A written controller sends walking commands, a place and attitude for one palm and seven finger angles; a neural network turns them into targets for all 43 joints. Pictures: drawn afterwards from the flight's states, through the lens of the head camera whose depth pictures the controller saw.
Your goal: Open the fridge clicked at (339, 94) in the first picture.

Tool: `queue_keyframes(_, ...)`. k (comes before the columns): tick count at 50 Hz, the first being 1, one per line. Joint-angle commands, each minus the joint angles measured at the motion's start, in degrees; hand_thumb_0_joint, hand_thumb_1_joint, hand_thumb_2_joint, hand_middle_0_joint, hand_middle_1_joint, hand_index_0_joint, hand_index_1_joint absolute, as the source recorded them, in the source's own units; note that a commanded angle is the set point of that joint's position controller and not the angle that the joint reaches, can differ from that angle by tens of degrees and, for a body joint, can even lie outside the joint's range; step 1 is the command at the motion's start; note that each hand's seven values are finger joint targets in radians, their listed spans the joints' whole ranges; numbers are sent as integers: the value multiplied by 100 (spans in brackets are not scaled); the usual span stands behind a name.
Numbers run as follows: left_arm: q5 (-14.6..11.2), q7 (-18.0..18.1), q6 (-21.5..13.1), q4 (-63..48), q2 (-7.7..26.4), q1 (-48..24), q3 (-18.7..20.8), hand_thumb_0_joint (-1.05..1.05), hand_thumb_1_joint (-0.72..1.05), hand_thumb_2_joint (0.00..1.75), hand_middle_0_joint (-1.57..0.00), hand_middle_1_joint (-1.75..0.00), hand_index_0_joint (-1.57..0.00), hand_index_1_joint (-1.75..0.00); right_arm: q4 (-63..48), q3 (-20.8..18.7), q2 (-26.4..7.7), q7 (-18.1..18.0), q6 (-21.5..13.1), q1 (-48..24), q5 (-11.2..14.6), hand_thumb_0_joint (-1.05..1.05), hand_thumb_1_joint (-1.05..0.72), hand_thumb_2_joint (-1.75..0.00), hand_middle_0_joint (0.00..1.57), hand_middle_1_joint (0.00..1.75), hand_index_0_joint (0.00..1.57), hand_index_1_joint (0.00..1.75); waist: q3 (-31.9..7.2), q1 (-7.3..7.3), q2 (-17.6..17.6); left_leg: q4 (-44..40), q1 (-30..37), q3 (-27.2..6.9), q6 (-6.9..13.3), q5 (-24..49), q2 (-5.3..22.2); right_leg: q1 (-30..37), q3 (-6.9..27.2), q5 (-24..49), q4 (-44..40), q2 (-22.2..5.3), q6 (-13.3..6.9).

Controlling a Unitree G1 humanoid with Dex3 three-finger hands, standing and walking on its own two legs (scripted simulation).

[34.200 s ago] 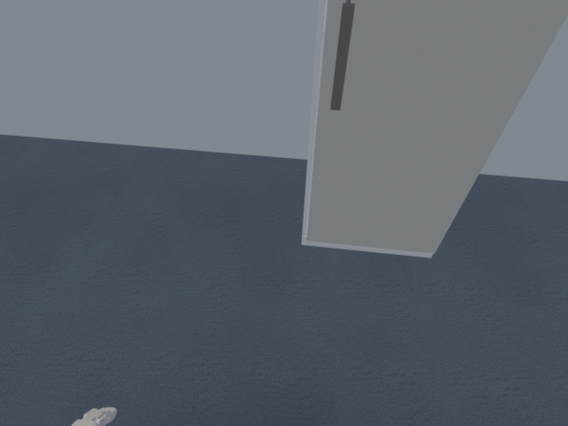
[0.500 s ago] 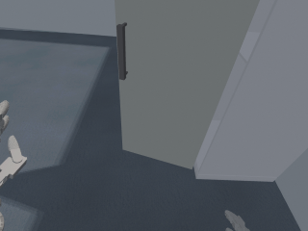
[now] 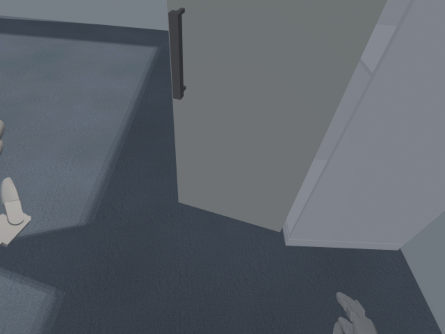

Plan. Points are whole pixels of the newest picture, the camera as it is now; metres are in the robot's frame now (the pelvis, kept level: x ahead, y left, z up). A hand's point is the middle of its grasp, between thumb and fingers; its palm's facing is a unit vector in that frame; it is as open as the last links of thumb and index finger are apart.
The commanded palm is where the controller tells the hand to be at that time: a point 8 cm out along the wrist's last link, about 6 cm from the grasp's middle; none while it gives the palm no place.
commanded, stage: stop stepping back and stand still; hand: left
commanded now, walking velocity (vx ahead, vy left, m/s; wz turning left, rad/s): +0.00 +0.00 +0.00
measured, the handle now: (179, 56) +0.82 +0.17 +0.12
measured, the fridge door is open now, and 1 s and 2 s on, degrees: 74 74 74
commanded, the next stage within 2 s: let the arm hang, fingers relaxed in 0.42 s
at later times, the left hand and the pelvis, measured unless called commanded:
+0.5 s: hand (25, 206) +0.23 +0.28 +0.18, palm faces +0.43 -0.80 -0.42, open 7.4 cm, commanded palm none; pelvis +0.02 +0.01 +0.01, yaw +0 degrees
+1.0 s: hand out of the picture -0.03 +0.20 -0.17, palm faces +0.01 -0.98 -0.17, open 7.2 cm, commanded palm none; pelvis -0.01 +0.01 +0.01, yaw +2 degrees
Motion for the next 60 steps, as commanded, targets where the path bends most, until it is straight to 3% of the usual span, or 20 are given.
queue_keyframes(1,-25,109,-352,-994,882,1,715,0,90,90,-20,-30,-20,-30,-858,-128,-734,27,-373,-473,73,0,-90,-90,20,30,20,30,-265,91,1215,-1209,-259,-1049,283,403,934,788,113,1014,-1350,-91,46)
queue_keyframes(3,-84,80,-298,-791,803,206,649,0,90,90,-20,-30,-20,-30,-887,-145,-747,67,-340,-482,98,0,-90,-90,20,30,20,30,-545,36,632,-770,-263,-659,71,770,564,1030,637,2053,-1477,-354,-103)
queue_keyframes(6,-182,78,-179,-636,748,389,566,0,90,90,-20,-30,-20,-30,-861,-186,-734,108,-269,-442,138,0,-90,-90,20,30,20,30,-895,5,-195,-223,106,-344,-98,1094,331,951,1245,3162,-1546,-890,-324)
queue_keyframes(8,-186,97,-141,-710,801,265,563,0,90,90,-20,-30,-20,-30,-860,-130,-690,84,-212,-508,124,0,-90,-90,20,30,20,30,-973,24,-165,-407,286,-289,-83,1267,313,952,1090,3530,-1464,-882,-263)
queue_keyframes(12,-163,119,-134,-967,924,49,579,0,90,90,-20,-30,-20,-30,-918,-73,-688,-25,-158,-646,92,0,-90,-90,20,30,20,30,-984,89,519,-831,711,-535,18,2135,541,787,599,3044,-1261,-427,-46)
queue_keyframes(15,-144,138,-157,-1198,1087,-177,663,0,90,90,-20,-30,-20,-30,-951,-66,-704,-72,-155,-735,82,0,-90,-90,20,30,20,30,-901,118,719,-941,615,-619,29,2066,568,847,514,2779,-1328,-336,-33)
queue_keyframes(18,-149,144,-166,-1167,912,-106,528,0,90,90,-20,-30,-20,-30,-984,-50,-688,-70,-149,-705,79,0,-90,-90,20,30,20,30,-752,118,997,-1059,490,-603,9,1801,542,841,517,2556,-1403,-286,-43)
queue_keyframes(25,-198,129,-128,-818,822,208,533,0,90,90,-20,-30,-20,-30,-1047,-103,-767,-57,-110,-689,71,0,-90,-90,20,30,20,30,-598,113,841,-1216,185,-624,-49,1109,456,865,532,2119,-1724,-271,-60)
queue_keyframes(26,168,-672,808,3353,-41,-160,-1923,0,90,90,-20,-30,-20,-30,91,-275,-1812,486,-299,-1223,220,0,-90,-90,20,30,20,30,-141,-32,795,-323,-45,-579,-42,2211,602,197,135,2782,-1040,-809,-143)
queue_keyframes(27,133,-819,1281,3488,-39,-322,-1805,0,90,90,-20,-30,-20,-30,53,-338,-1651,486,104,-847,207,0,-90,-90,20,30,20,30,-640,0,930,-486,404,-523,-97,2064,696,16,437,2305,-1209,-804,-182)
queue_keyframes(29,153,-885,1379,3659,-127,-583,-1859,0,90,90,-20,-30,-20,-30,9,-281,-1638,462,304,-766,127,0,-90,-90,20,30,20,30,-548,81,914,-758,-68,-843,121,1445,856,-34,153,1126,-925,-549,-154)
queue_keyframes(31,177,-904,1385,4186,-8,-946,-1965,0,90,90,-20,-30,-20,-30,26,-198,-1680,463,437,-812,63,0,-90,-90,20,30,20,30,-343,127,235,-955,-402,-1148,276,1291,899,142,149,750,-780,-385,-166)
queue_keyframes(34,206,-885,1371,5183,109,-1262,-2082,0,90,90,-20,-30,-20,-30,244,-127,-1661,449,551,-795,-20,0,-90,-90,20,30,20,30,-355,105,-645,-878,-341,-1163,231,947,643,246,483,817,-1156,-569,-262)
queue_keyframes(37,196,-846,1403,6091,95,-1456,-2220,0,90,90,-20,-30,-20,-30,593,-79,-1482,459,684,-617,-75,0,-90,-90,20,30,20,30,-363,-11,-366,-727,119,-927,133,665,367,-100,813,646,-1495,-813,-406)
queue_keyframes(41,175,-819,1420,6975,29,-1417,-2302,0,90,90,-20,-30,-20,-30,984,-46,-1329,444,779,-571,-76,0,-90,-90,20,30,20,30,-279,14,757,-1101,135,-960,113,131,396,46,752,310,-1676,-652,-323)
queue_keyframes(44,157,-811,1394,7551,-37,-1244,-2275,0,90,90,-20,-30,-20,-30,1307,-66,-1238,393,794,-455,-67,0,-90,-90,20,30,20,30,-324,52,1194,-1223,97,-939,101,-224,398,256,745,317,-1799,-618,-366)
queue_keyframes(49,143,-819,1365,8165,-19,-1249,-2238,0,90,90,-20,-30,-20,-30,1697,-141,-1247,329,811,-178,-39,0,-90,-90,20,30,20,30,-143,33,1058,-1298,13,-985,105,-522,449,307,758,118,-2080,-654,-432)
queue_keyframes(52,143,-822,1345,8415,-11,-1296,-2236,0,90,90,-20,-30,-20,-30,1877,-180,-1322,309,783,-59,-22,0,-90,-90,20,30,20,30,-41,27,589,-1349,147,-1011,130,-346,511,250,704,168,-2178,-668,-418)
queue_keyframes(57,135,-807,1332,8703,2,-1417,-2257,0,90,90,-20,-30,-20,-30,2127,-184,-1368,307,761,-93,-22,0,-90,-90,20,30,20,30,159,35,372,-1543,296,-1038,130,-131,582,216,641,318,-2228,-659,-368)
queue_keyframes(60,137,-808,1327,8781,96,-1491,-2257,0,90,90,-20,-30,-20,-30,2210,-180,-1472,319,743,-187,-16,0,-90,-90,20,30,20,30,212,81,429,-1709,243,-1091,143,-122,634,352,611,464,-2214,-632,-329)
